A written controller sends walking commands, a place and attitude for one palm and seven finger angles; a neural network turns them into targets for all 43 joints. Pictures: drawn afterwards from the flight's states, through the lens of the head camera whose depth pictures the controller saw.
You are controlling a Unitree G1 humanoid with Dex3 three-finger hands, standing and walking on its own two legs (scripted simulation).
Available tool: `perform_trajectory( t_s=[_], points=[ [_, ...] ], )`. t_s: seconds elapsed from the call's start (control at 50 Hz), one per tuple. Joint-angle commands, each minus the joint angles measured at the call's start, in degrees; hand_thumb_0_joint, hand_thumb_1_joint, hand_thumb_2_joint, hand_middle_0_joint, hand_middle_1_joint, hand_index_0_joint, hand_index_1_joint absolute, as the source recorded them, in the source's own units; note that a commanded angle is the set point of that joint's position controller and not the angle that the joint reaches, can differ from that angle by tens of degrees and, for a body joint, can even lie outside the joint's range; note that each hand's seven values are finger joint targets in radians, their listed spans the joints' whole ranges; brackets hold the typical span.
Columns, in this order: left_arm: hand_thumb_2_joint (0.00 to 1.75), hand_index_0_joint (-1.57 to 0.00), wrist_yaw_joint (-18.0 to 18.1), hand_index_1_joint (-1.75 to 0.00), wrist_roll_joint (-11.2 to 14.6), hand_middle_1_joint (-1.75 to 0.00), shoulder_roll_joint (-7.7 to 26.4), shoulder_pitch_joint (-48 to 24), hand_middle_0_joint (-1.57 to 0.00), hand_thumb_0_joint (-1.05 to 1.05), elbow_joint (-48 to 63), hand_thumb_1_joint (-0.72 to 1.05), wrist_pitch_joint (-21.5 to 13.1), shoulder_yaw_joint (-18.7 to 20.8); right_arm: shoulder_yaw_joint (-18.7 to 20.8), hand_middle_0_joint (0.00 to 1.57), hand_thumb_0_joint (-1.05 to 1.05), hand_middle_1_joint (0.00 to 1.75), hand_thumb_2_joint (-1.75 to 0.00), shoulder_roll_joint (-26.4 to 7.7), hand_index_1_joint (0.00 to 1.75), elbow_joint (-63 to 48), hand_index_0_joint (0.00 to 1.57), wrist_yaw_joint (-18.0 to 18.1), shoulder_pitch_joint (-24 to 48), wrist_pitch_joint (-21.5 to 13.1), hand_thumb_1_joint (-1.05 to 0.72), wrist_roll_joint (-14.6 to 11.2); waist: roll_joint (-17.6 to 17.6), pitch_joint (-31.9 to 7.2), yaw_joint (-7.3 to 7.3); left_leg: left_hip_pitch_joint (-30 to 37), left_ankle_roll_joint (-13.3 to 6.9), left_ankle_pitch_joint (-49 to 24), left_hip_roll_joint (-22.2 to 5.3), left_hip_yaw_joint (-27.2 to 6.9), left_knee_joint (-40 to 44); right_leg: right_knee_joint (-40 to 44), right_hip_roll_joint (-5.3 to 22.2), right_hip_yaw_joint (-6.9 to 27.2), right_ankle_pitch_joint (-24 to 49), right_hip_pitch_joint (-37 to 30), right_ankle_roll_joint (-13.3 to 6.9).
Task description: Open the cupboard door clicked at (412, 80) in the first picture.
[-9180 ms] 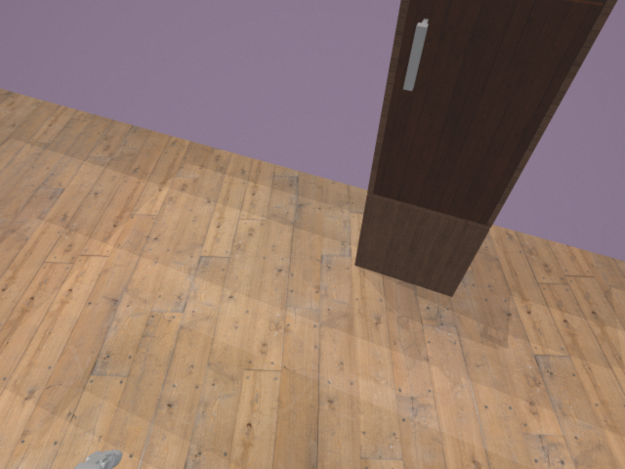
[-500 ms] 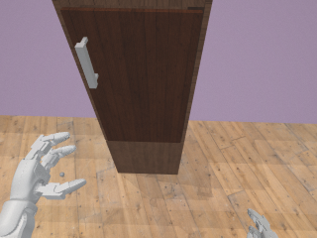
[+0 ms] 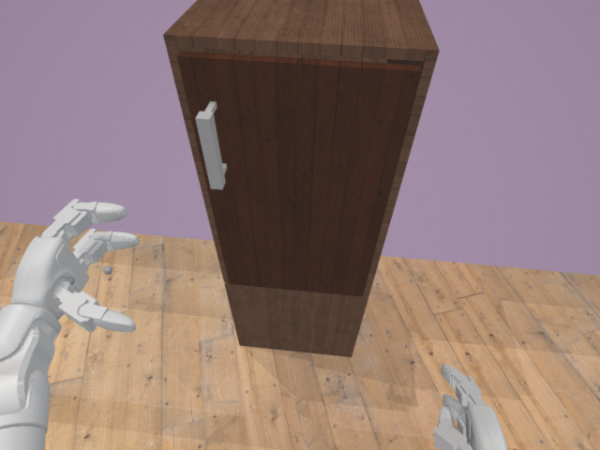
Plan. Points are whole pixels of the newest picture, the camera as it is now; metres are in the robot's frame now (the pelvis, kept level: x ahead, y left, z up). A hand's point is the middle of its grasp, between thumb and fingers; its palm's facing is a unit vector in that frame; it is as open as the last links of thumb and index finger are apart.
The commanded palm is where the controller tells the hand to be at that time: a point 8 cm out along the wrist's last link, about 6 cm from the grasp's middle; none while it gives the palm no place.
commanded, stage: raise the hand with hooked fingers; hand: left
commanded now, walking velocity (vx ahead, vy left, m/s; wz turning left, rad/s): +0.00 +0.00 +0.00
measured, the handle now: (215, 146) +0.54 +0.21 +0.12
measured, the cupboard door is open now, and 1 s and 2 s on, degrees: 0 0 0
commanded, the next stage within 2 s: move the hooked fingers beside the handle in 0.66 s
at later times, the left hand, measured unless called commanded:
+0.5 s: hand (115, 245) +0.30 +0.26 +0.14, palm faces +0.07 -1.00 -0.04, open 14.0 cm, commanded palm +0.27 +0.30 +0.14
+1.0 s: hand (128, 236) +0.31 +0.25 +0.14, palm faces +0.07 -1.00 -0.04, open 14.0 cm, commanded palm +0.30 +0.30 +0.14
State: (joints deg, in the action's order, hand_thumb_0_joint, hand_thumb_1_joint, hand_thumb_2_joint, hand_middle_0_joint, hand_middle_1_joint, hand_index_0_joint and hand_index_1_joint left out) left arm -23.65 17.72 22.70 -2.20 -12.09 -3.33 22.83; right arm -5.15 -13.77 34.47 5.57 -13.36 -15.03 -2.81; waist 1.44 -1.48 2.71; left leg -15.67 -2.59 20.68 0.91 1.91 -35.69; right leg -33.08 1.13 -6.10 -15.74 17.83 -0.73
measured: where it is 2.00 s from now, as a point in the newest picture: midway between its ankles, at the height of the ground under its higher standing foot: outside the picture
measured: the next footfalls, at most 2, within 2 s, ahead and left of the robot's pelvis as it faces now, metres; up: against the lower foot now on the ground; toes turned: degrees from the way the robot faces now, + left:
none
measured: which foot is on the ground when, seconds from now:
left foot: down 0.00-1.00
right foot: down 0.00-1.00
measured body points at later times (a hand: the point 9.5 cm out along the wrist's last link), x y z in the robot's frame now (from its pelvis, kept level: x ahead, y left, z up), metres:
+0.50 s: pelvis +0.00 -0.01 +0.01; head +0.00 -0.02 +0.46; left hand +0.29 +0.31 +0.14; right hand +0.16 -0.26 -0.07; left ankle -0.02 +0.08 -0.73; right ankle +0.02 -0.11 -0.73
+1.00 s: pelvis -0.01 -0.03 +0.00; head +0.00 -0.04 +0.45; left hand +0.30 +0.30 +0.15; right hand +0.16 -0.27 -0.08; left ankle -0.02 +0.08 -0.73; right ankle +0.02 -0.11 -0.73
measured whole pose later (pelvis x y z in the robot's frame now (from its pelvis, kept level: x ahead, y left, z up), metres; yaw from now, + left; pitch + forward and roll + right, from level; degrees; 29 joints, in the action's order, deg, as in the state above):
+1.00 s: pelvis -0.01 -0.03 +0.00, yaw +0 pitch +1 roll +0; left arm -25.5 16.5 26.0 -14.5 -25.8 -1.5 25.1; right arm -4.1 -16.0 36.3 7.2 -13.7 -13.0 -3.8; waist 1.8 -0.8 1.4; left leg -14.7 -0.8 18.6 -0.2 1.5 -32.7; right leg -31.5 -0.1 -6.4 -14.7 17.6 -2.6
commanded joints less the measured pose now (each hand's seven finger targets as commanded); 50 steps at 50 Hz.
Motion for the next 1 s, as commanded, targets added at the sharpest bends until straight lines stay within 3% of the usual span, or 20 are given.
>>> perform_trajectory(
  t_s=[0.0,0.04,0.1,0.14,0.2,0.28,0.32,0.38,0.42,0.48,0.56,0.62,0.7,0.74,0.82,0.86,0.92,0.98],
  points=[
    [0.30,-0.30,-0.94,-1.20,1.50,-1.20,15.46,-17.48,-0.30,0.00,10.11,-0.50,-2.39,6.07,3.62,0.20,0.00,0.30,-0.90,-9.11,0.30,-7.50,0.20,1.22,3.47,-2.59,-0.90,-0.19,3.90,-9.67,-0.99,4.08,2.74,-20.43,-1.62,-5.76,7.90,3.94,-2.02,1.90,12.57,-5.27,-1.54],
    [0.30,-0.30,-1.42,-1.20,1.45,-1.20,16.37,-20.08,-0.30,0.00,9.03,-0.50,-1.60,6.43,3.56,0.20,0.00,0.30,-0.90,-9.07,0.30,-7.40,0.20,1.42,3.74,-2.34,-0.90,-0.37,4.99,-9.38,-1.22,4.44,2.68,-19.42,-1.53,-5.77,8.67,4.68,-1.77,1.95,11.94,-5.22,-1.59],
    [0.30,-0.30,-2.01,-1.20,1.62,-1.20,18.26,-22.18,-0.30,0.00,7.57,-0.50,-0.77,7.57,3.47,0.20,0.00,0.30,-0.90,-9.30,0.30,-7.50,0.20,1.55,3.85,-2.04,-0.90,-0.47,3.48,-9.80,-0.98,4.89,2.42,-18.93,-1.55,-5.80,9.27,5.62,-1.86,2.14,11.73,-6.35,-1.65],
    [0.30,-0.30,-2.33,-1.20,1.34,-1.20,19.36,-24.50,-0.30,0.00,7.24,-0.50,-0.32,7.81,3.51,0.20,0.00,0.30,-0.90,-9.32,0.30,-7.54,0.20,1.60,3.87,-1.91,-0.90,-0.60,5.26,-10.85,-1.11,5.64,2.35,-18.80,-1.43,-5.63,9.70,6.04,-1.63,2.33,11.76,-6.47,-1.60],
    [0.30,-0.30,-3.47,-1.20,2.13,-1.20,16.40,-19.50,-0.30,0.00,2.39,-0.50,0.64,6.61,3.72,0.20,0.00,0.30,-0.90,-9.58,0.30,-7.77,0.20,1.11,3.24,-1.65,-0.90,-0.55,1.07,-9.01,-0.62,4.06,2.13,-19.09,-1.37,-5.35,9.56,5.97,-1.71,2.24,12.69,-6.76,-1.66],
    [0.30,-0.30,-3.25,-1.20,1.72,-1.20,17.61,-20.06,-0.30,0.00,5.38,-0.50,0.69,7.20,4.20,0.20,0.00,0.30,-0.90,-9.83,0.30,-8.43,0.20,0.71,3.71,-1.39,-0.90,-0.70,3.13,-10.52,-0.57,4.02,1.86,-17.98,-1.20,-4.76,9.36,5.73,-1.38,2.64,12.04,-6.42,-1.47],
    [0.30,-0.30,-2.45,-1.20,1.93,-1.20,19.37,-20.70,-0.30,0.00,7.27,-0.50,-0.06,9.10,4.25,0.20,0.00,0.30,-0.90,-9.75,0.30,-8.73,0.20,0.60,3.87,-1.39,-0.90,-0.45,2.48,-11.18,-0.11,4.06,1.75,-18.11,-1.16,-4.67,9.43,5.80,-1.52,2.86,12.35,-7.52,-1.56],
    [0.30,-0.30,-0.95,-1.20,1.52,-1.20,19.97,-21.41,-0.30,0.00,10.12,-0.50,-1.45,10.13,4.33,0.20,0.00,0.30,-0.90,-9.31,0.30,-8.62,0.20,0.79,3.57,-1.71,-0.90,-0.30,5.80,-13.14,-0.14,5.57,1.81,-20.36,-1.07,-4.11,9.22,5.73,-1.43,3.11,14.32,-8.38,-1.49],
    [0.30,-0.30,-0.64,-1.20,1.41,-1.20,19.24,-21.40,-0.30,0.00,8.67,-0.50,-1.46,9.47,4.19,0.20,0.00,0.30,-0.90,-9.28,0.30,-8.21,0.20,0.93,3.50,-1.63,-0.90,-0.29,3.84,-10.95,-0.57,4.58,1.55,-19.05,-1.12,-3.95,9.54,6.17,-1.57,3.21,13.93,-7.98,-1.42],
    [0.30,-0.30,-0.94,-1.20,1.35,-1.20,17.84,-21.05,-0.30,0.00,6.55,-0.50,-1.23,8.41,4.26,0.20,0.00,0.30,-0.90,-9.33,0.30,-7.57,0.20,1.35,3.50,-1.67,-0.90,-0.52,4.13,-9.90,-1.04,4.13,1.23,-17.35,-1.00,-3.33,9.39,6.50,-1.27,3.51,13.37,-7.19,-1.21],
    [0.30,-0.30,-1.51,-1.20,1.26,-1.20,18.15,-21.55,-0.30,0.00,6.77,-0.50,-0.84,8.19,4.29,0.20,0.00,0.30,-0.90,-9.27,0.30,-7.85,0.20,1.66,3.89,-1.72,-0.90,-0.60,3.91,-11.00,-1.04,3.92,0.91,-16.47,-0.77,-3.04,8.97,6.53,-0.98,4.19,13.19,-8.28,-1.05],
    [0.30,-0.30,-2.03,-1.20,2.13,-1.20,17.72,-20.79,-0.30,0.00,5.26,-0.50,-0.79,8.21,4.15,0.20,0.00,0.30,-0.90,-9.33,0.30,-7.69,0.20,1.52,4.05,-1.60,-0.90,-0.61,-0.21,-9.98,-1.10,2.58,0.74,-16.48,-0.83,-3.04,8.48,6.35,-1.01,4.40,14.25,-8.39,-0.80],
    [0.30,-0.30,-1.84,-1.20,1.83,-1.20,18.40,-21.30,-0.30,0.00,5.81,-0.50,-0.96,8.34,4.04,0.20,0.00,0.30,-0.90,-9.16,0.30,-7.74,0.20,1.50,4.39,-1.49,-0.90,-0.64,3.00,-10.42,-0.85,2.49,0.83,-15.60,-0.64,-2.64,8.01,6.25,-0.77,5.07,13.14,-8.42,-0.82],
    [0.30,-0.30,-1.53,-1.20,1.59,-1.20,18.35,-22.10,-0.30,0.00,6.66,-0.50,-1.14,8.15,4.00,0.20,0.00,0.30,-0.90,-8.88,0.30,-7.93,0.20,1.59,4.61,-1.56,-0.90,-0.75,3.71,-10.94,-1.07,2.66,0.80,-15.51,-0.59,-2.74,8.12,6.35,-0.66,5.06,13.07,-8.49,-0.74],
    [0.30,-0.30,-1.33,-1.20,1.30,-1.20,20.13,-25.03,-0.30,0.00,3.68,-0.50,-1.59,9.10,4.07,0.20,0.00,0.30,-0.90,-9.22,0.30,-7.11,0.20,1.96,3.99,-1.26,-0.90,-0.82,0.86,-10.32,-1.74,1.57,0.57,-15.58,-0.62,-2.57,7.85,6.28,-0.71,5.20,13.69,-8.56,-0.42],
    [0.30,-0.30,-1.64,-1.20,1.02,-1.20,17.38,-28.67,-0.30,0.00,3.54,-0.50,-2.02,5.68,4.04,0.20,0.00,0.30,-0.90,-9.02,0.30,-6.99,0.20,2.20,3.97,-1.50,-0.90,-1.05,3.13,-10.53,-2.54,2.79,0.69,-14.20,-0.58,-2.71,7.94,6.42,-0.69,5.04,11.86,-6.71,-0.50],
    [0.30,-0.30,-1.70,-1.20,0.44,-1.20,19.63,-31.89,-0.30,0.00,-2.02,-0.50,-1.88,6.35,4.00,0.20,0.00,0.30,-0.90,-9.69,0.30,-5.96,0.20,2.48,3.10,-1.12,-0.90,-0.99,0.61,-8.99,-3.19,0.71,0.57,-11.72,-0.56,-2.85,7.54,6.83,-0.47,5.79,9.09,-5.63,-0.38],
    [0.30,-0.30,-1.85,-1.20,-0.53,-1.20,21.39,-35.89,-0.30,0.00,-6.67,-0.50,-2.39,6.46,4.05,0.20,0.00,0.30,-0.90,-10.04,0.30,-5.55,0.20,2.51,2.27,-0.78,-0.90,-1.06,1.28,-9.86,-3.45,-0.94,0.69,-10.47,-0.47,-2.92,7.15,6.53,-0.08,6.19,7.13,-5.41,-0.39]
  ],
)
